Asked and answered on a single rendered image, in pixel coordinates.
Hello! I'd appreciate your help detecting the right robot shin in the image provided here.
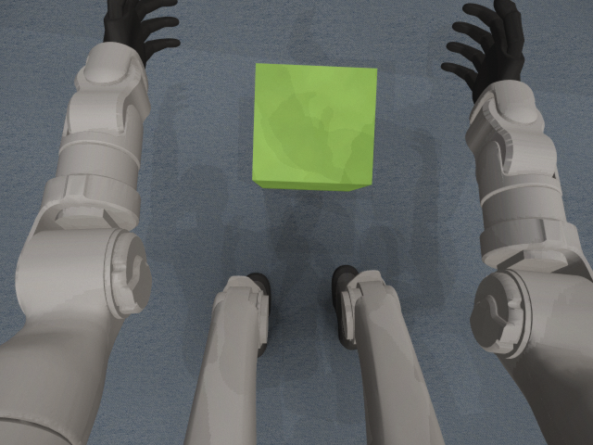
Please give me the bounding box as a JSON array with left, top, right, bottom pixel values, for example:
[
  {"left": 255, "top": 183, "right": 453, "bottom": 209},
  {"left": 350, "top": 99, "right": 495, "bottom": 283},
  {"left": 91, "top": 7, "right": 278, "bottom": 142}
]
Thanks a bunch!
[{"left": 345, "top": 270, "right": 401, "bottom": 340}]

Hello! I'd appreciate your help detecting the right robot upper arm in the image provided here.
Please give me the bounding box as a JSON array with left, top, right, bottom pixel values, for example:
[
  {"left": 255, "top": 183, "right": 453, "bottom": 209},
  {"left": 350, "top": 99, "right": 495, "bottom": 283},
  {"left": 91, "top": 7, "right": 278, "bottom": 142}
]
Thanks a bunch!
[{"left": 470, "top": 269, "right": 593, "bottom": 445}]

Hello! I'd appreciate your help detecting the carton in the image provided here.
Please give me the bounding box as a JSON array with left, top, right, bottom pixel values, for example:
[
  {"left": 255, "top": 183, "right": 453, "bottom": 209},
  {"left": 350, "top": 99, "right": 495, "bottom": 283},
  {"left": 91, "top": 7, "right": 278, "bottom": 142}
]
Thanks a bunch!
[{"left": 252, "top": 63, "right": 377, "bottom": 192}]

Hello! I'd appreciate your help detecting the robot left hand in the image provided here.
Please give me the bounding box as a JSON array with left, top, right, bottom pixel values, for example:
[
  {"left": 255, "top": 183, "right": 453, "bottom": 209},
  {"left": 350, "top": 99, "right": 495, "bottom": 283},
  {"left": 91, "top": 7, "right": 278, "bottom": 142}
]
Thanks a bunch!
[{"left": 103, "top": 0, "right": 181, "bottom": 67}]

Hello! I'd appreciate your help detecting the robot right hand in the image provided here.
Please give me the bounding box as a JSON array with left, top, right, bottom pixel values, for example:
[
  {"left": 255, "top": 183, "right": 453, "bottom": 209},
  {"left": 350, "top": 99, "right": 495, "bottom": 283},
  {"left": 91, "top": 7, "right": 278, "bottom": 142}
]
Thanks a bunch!
[{"left": 441, "top": 0, "right": 524, "bottom": 104}]

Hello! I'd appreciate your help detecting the right robot forearm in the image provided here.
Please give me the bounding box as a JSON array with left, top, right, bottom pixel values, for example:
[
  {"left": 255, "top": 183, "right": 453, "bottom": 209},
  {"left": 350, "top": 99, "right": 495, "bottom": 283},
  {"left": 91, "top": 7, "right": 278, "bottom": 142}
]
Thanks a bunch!
[{"left": 465, "top": 80, "right": 593, "bottom": 283}]

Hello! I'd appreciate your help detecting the left robot forearm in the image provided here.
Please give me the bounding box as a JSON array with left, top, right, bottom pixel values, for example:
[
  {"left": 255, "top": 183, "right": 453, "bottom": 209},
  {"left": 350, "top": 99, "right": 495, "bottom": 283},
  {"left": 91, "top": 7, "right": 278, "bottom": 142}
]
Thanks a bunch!
[{"left": 15, "top": 42, "right": 151, "bottom": 314}]

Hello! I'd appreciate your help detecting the robot left thigh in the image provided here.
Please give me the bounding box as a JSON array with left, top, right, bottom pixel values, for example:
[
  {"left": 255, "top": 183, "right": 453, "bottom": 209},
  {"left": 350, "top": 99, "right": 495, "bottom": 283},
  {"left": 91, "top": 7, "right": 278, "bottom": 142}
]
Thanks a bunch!
[{"left": 183, "top": 286, "right": 269, "bottom": 445}]

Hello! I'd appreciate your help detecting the left robot upper arm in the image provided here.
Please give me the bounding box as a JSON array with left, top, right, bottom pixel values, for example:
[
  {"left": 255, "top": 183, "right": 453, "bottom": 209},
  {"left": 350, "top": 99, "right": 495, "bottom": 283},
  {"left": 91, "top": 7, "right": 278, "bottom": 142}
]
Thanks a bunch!
[{"left": 0, "top": 228, "right": 152, "bottom": 445}]

